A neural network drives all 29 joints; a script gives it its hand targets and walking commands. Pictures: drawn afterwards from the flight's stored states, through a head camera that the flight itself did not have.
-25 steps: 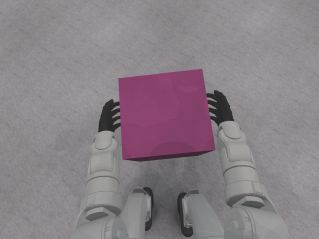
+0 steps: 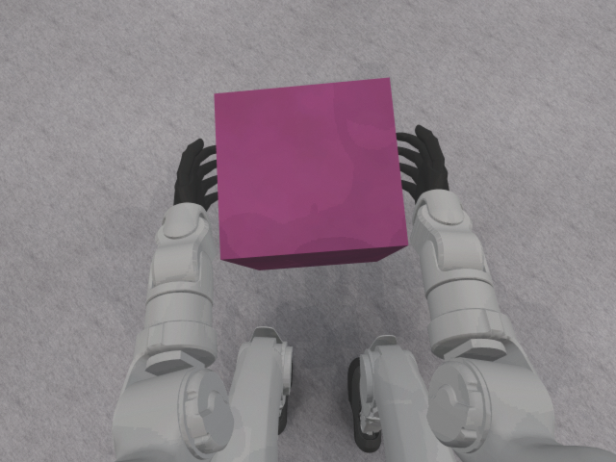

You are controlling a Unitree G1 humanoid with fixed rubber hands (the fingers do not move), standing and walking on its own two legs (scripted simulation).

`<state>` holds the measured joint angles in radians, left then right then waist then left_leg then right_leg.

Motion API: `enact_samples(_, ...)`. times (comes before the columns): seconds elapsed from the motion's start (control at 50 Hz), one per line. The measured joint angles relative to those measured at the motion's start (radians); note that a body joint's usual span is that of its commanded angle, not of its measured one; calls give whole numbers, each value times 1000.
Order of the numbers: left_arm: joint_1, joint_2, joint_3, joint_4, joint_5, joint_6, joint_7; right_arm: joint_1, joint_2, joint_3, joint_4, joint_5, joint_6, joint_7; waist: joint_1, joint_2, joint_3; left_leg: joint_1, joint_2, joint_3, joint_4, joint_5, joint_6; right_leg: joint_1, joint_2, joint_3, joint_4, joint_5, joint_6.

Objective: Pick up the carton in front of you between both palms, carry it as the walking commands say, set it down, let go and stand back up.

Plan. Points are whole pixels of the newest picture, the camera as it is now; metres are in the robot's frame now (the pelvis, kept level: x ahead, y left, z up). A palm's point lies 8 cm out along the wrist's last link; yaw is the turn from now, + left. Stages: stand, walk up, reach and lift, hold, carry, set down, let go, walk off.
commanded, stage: set down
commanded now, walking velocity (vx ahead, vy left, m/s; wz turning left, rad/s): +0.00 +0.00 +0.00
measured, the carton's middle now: (311, 193) +0.48 +0.04 -0.16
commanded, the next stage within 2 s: none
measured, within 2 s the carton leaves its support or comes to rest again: rests again in 1.22 s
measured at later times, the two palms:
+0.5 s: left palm (213, 207) +0.48 +0.21 -0.25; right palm (386, 191) +0.51 -0.09 -0.24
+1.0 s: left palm (220, 207) +0.51 +0.22 -0.36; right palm (368, 194) +0.54 -0.08 -0.36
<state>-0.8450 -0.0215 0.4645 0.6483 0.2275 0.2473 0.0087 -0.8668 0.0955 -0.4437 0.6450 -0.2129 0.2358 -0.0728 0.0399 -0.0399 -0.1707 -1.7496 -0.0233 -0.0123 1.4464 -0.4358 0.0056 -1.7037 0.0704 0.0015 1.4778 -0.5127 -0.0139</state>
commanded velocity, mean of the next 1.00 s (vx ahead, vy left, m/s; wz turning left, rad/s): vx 0.00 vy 0.00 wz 0.00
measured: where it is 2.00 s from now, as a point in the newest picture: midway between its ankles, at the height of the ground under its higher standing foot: (320, 412)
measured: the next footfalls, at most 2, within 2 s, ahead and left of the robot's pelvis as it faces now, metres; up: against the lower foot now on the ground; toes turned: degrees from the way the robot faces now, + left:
none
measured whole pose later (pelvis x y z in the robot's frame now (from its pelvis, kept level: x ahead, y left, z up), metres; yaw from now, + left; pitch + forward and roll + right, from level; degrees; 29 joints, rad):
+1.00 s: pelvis -0.03 +0.01 -0.20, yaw -2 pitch +38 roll -1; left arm -1.44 0.30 0.27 0.86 -0.04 0.29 0.07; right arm -1.50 -0.22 -0.20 0.91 0.07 0.25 -0.18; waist 0.10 -0.06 0.39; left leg -2.25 0.00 0.01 2.15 -0.56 0.02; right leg -2.20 0.10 -0.03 2.18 -0.65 0.00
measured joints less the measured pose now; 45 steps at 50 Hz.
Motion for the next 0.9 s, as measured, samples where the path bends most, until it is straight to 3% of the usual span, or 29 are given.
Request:
enact_samples(0.28,-245,78,-6,40,-55,58,40,-258,-116,30,74,51,46,-20,6,2,133,-286,-2,11,286,-31,10,-279,1,-8,289,-43,15)
enact_samples(0.5,-372,151,-23,83,-60,77,39,-415,-156,32,148,63,54,-40,17,-24,235,-419,7,10,429,-54,8,-412,12,-19,432,-65,12)
enact_samples(0.76,-526,263,-116,146,-176,55,51,-536,-242,162,174,176,29,-96,41,-14,435,-501,8,9,591,-84,4,-491,15,-32,596,-102,10)
enact_samples(0.9,-575,302,-165,186,-230,41,48,-594,-288,202,215,233,23,-100,48,-21,518,-516,13,16,663,-106,9,-506,20,-30,669,-125,12)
